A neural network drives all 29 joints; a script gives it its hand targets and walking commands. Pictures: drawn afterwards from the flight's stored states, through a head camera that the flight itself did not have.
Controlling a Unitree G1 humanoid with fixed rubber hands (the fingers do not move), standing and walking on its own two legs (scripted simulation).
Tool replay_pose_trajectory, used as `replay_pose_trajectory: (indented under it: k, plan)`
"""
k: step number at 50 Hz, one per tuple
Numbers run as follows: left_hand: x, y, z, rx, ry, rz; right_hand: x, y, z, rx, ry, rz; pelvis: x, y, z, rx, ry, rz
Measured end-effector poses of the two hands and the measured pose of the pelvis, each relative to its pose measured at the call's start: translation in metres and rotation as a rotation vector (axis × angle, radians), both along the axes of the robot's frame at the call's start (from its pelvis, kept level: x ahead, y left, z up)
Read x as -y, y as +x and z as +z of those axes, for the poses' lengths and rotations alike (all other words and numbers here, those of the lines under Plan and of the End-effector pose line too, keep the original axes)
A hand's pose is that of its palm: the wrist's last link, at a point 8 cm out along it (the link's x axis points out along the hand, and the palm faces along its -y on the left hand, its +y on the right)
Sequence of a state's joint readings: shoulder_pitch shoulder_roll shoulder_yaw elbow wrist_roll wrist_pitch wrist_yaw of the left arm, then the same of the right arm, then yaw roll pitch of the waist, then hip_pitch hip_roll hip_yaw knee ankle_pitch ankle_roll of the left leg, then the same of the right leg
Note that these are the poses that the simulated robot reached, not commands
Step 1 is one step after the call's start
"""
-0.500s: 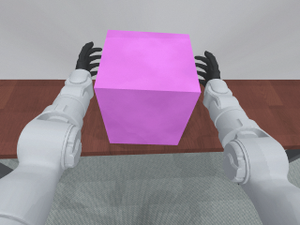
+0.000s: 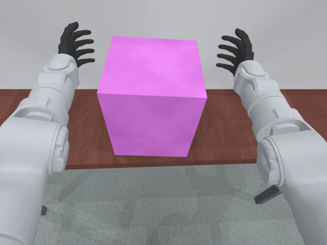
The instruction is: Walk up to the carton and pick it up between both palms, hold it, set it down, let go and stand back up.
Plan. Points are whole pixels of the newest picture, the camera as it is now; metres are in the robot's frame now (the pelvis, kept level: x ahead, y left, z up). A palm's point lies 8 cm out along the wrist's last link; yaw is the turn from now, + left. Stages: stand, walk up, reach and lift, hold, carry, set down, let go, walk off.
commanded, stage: set down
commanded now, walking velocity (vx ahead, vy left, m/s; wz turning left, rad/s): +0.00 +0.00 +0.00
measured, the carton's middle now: (152, 101) +0.47 +0.06 +0.07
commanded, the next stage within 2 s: none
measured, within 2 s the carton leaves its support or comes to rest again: neither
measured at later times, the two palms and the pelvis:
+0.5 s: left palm (52, 28) +0.47 +0.26 +0.26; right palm (258, 39) +0.48 -0.14 +0.26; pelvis +0.00 +0.00 +0.00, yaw +1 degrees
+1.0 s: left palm (60, 75) +0.42 +0.25 +0.19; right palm (247, 85) +0.43 -0.14 +0.18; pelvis -0.01 +0.00 +0.01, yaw +0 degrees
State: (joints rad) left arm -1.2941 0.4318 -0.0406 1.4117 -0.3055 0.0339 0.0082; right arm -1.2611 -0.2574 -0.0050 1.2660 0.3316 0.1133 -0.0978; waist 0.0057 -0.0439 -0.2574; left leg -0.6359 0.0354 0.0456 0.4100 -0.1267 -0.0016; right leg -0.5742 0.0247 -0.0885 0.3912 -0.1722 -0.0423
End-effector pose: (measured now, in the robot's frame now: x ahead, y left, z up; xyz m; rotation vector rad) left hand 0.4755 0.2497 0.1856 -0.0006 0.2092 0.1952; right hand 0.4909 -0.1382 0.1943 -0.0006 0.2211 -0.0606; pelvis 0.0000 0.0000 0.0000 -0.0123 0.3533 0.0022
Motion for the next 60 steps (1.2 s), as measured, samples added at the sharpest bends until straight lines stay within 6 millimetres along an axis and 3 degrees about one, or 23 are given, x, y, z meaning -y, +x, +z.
replay_pose_trajectory:
  k: [20, 26, 31, 43, 60]
  plan:
    - [-0.005, -0.005, 0.063, 0.005, -0.027, 0.025, 0.003, -0.008, 0.060, 0.003, 0.028, -0.020, 0.000, -0.004, 0.002, 0.052, -0.005, 0.011]
    - [-0.008, -0.008, 0.073, 0.007, -0.017, 0.019, 0.005, -0.009, 0.068, -0.002, 0.027, -0.021, 0.001, -0.002, 0.005, 0.087, -0.004, 0.013]
    - [-0.008, -0.014, 0.063, -0.007, 0.006, -0.003, 0.007, -0.014, 0.055, -0.021, 0.020, -0.024, 0.001, -0.002, 0.008, 0.133, -0.003, 0.012]
    - [-0.002, -0.042, 0.003, -0.046, 0.005, -0.030, 0.003, -0.041, -0.005, -0.036, 0.032, -0.003, 0.002, -0.008, 0.009, 0.191, -0.005, 0.004]
    - [-0.003, -0.079, -0.005, -0.050, -0.006, -0.031, 0.006, -0.080, -0.019, -0.048, 0.029, -0.011, -0.004, -0.015, 0.010, 0.300, -0.005, -0.008]
